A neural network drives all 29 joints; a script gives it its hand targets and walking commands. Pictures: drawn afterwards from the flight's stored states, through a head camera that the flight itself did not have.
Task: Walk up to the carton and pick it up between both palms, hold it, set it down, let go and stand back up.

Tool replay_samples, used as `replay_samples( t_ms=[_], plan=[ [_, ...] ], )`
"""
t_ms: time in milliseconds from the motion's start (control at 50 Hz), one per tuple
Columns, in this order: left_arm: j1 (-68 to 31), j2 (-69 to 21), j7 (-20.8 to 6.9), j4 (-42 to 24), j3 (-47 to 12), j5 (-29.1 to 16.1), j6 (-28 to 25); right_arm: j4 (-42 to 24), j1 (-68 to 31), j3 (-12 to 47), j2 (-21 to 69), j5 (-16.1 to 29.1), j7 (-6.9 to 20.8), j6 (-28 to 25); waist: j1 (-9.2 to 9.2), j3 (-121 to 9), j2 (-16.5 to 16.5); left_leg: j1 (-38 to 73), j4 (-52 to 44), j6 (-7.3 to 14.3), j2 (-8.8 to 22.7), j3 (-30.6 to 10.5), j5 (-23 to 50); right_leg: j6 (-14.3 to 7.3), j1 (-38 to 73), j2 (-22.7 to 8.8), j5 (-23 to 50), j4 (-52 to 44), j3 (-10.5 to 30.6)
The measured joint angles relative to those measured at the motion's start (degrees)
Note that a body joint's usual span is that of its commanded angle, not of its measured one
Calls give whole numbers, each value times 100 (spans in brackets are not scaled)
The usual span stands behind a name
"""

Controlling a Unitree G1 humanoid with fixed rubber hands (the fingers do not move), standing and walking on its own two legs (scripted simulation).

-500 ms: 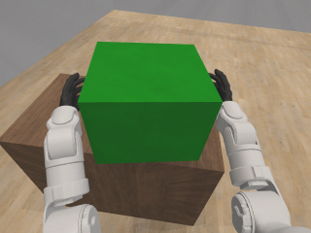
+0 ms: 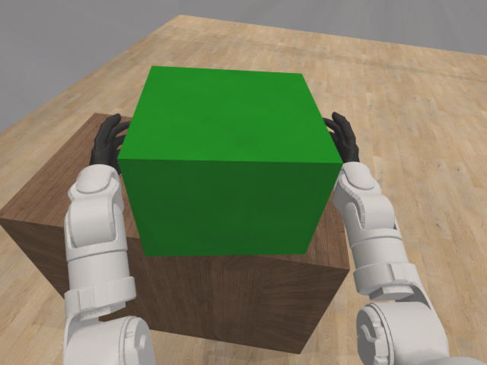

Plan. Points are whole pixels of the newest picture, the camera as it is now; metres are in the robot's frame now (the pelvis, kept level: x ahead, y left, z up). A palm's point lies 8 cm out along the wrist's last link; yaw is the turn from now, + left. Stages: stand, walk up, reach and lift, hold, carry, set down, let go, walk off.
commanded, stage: hold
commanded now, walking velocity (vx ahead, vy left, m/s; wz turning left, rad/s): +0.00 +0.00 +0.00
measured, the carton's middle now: (228, 159) +0.42 +0.00 +0.14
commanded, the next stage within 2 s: none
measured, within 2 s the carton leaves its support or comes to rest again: neither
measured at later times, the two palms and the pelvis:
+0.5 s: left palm (108, 168) +0.36 +0.19 +0.18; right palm (342, 160) +0.36 -0.18 +0.17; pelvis +0.00 -0.01 +0.00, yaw +0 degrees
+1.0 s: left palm (104, 167) +0.35 +0.19 +0.18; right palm (341, 156) +0.36 -0.18 +0.18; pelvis +0.00 +0.00 +0.00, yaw -2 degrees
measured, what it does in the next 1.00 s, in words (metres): stands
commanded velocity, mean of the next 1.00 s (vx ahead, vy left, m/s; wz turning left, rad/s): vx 0.00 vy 0.00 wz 0.00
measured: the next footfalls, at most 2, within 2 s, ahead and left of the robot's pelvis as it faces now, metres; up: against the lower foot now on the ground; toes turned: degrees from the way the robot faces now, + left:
none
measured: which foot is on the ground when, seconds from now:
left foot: down 0.00-1.00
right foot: down 0.00-1.00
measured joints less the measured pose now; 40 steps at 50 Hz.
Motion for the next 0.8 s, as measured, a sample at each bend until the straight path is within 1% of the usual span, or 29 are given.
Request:
replay_samples(
  t_ms=[100,280,400,500,560,700,800],
  plan=[
    [15,-79,35,21,-34,32,-36,35,77,-22,-48,54,33,-85,-31,38,-12,6,30,-2,21,55,-26,-11,-22,22,-7,37,54],
    [-65,-120,95,58,-22,15,-131,84,-17,10,-151,80,54,-165,97,29,56,-38,-44,-20,73,155,12,-45,-158,78,7,68,153],
    [-44,-46,38,18,52,-14,-112,66,-53,82,-88,70,-14,-142,141,-2,51,-13,-131,-40,93,94,52,-62,-124,96,2,16,91],
    [47,41,-77,-39,99,-14,-114,-55,24,149,29,74,-130,-98,93,35,-11,46,-134,-51,92,6,45,-58,-3,93,-4,-45,5],
    [87,66,-107,-34,81,-14,-110,-90,88,103,100,48,-140,-86,51,24,-45,30,-108,-50,72,-31,33,-51,8,71,-16,-43,-31],
    [176,37,-39,-214,-103,-33,-90,-295,294,93,44,126,-106,-138,-46,34,-16,18,-9,-17,29,-19,-32,-8,38,30,-23,-39,-18],
    [152,-96,30,-258,-132,11,-48,-289,307,102,-98,188,-41,-139,-20,42,54,63,2,19,24,95,-65,14,33,30,-17,-18,96]
  ],
)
